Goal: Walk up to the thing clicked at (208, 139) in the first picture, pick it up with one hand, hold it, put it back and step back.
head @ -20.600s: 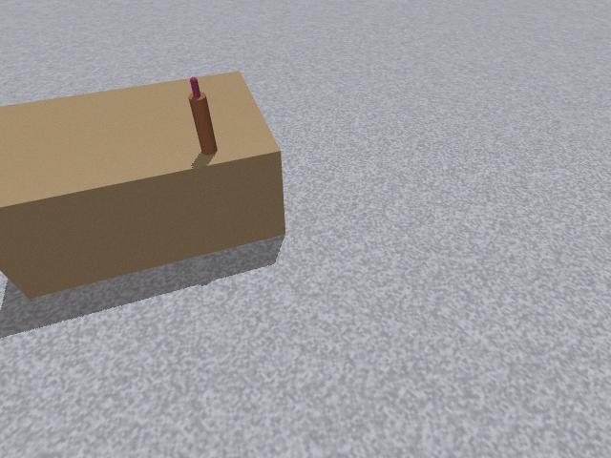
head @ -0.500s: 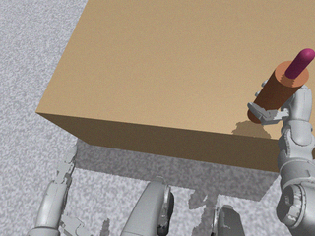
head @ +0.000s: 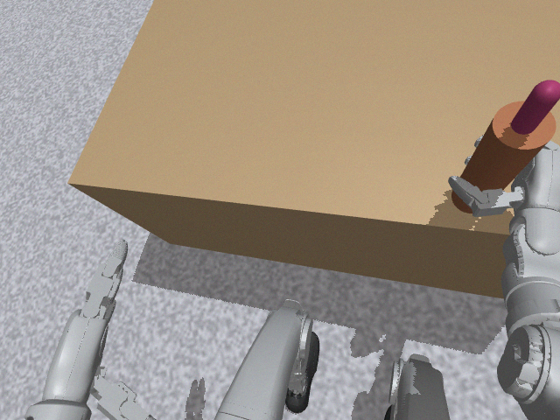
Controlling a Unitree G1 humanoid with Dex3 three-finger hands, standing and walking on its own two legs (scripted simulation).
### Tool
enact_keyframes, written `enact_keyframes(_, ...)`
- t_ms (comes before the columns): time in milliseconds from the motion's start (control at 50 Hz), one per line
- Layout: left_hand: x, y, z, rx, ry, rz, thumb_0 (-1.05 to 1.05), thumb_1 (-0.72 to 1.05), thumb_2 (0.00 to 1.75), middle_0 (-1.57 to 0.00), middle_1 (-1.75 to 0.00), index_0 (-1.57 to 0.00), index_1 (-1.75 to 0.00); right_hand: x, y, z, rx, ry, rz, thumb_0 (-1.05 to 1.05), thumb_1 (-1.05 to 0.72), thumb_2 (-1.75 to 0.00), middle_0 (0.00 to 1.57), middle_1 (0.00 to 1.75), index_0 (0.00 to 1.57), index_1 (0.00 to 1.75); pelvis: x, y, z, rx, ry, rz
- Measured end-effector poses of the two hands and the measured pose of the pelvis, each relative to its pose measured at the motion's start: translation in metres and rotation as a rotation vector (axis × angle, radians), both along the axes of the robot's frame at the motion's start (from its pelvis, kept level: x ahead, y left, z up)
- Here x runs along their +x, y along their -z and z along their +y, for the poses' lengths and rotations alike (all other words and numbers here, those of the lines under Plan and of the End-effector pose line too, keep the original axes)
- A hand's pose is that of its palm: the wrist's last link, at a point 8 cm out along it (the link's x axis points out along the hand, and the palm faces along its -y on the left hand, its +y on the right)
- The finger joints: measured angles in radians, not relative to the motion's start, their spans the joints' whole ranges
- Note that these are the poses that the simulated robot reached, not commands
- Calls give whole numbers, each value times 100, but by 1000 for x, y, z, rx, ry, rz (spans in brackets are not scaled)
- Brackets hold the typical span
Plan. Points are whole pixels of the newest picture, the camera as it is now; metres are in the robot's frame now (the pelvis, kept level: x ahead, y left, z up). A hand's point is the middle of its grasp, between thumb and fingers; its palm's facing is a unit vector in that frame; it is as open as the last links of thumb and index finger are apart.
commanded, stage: lower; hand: right
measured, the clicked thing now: (499, 157) +0.49 -0.14 +0.01
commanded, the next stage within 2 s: loosen in 0.16 s
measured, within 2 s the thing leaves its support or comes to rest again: rests again in 0.60 s
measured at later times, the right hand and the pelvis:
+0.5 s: hand (485, 176) +0.50 -0.14 -0.05, palm faces +0.03 +1.00 -0.01, open 8.3 cm; pelvis -0.02 +0.00 -0.02, yaw +0 degrees
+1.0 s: hand (488, 173) +0.51 -0.14 -0.05, palm faces +0.03 +1.00 -0.01, open 13.1 cm; pelvis -0.01 +0.00 -0.02, yaw +0 degrees
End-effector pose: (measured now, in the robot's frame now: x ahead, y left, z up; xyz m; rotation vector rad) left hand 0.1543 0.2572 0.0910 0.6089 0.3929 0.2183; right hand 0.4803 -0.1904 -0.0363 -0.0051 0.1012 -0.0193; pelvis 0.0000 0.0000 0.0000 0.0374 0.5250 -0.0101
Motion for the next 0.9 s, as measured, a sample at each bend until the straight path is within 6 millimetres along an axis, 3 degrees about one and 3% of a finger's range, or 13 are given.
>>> enact_keyframes(200, -5, -2, 5, 43, 9, -12, -1, -54, 5, -6, -5, -6, -5, -2, 12, 1, -3, 9, -6, -8, 30, -105, 76, 115, 89, 122, -6, 10, 2, -1, 3, 4)
enact_keyframes(400, -12, -1, 6, 49, 17, -31, -1, -52, 3, -6, -5, -7, -5, -1, 11, 0, -10, 5, -22, -7, 31, -103, 78, 112, 91, 118, -14, 18, 4, -3, 5, 3)
enact_keyframes(680, -18, -2, 7, 57, 5, -40, -1, -51, 2, -7, -6, -9, -5, 3, 8, -1, 0, 7, -32, -2, 23, -63, 93, 81, 98, 84, -17, 20, 4, -3, 1, 5)
enact_keyframes(900, -15, 0, 4, 51, 2, -38, -1, -54, 5, -7, -6, -8, -6, 4, 10, -3, -2, 2, -20, -1, 32, -34, 73, 53, 74, 53, -12, 20, 0, -2, 2, 10)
